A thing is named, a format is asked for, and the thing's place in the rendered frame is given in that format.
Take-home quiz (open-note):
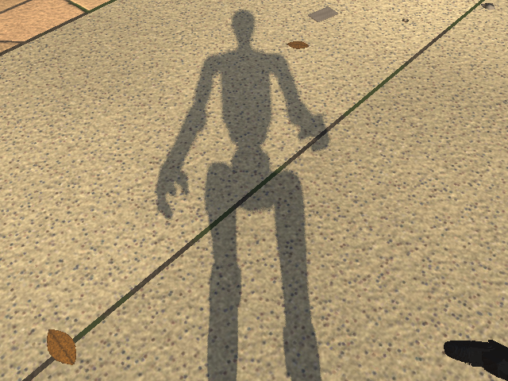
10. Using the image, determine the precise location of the robot right hand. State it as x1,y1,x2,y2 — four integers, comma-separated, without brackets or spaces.
444,340,508,381

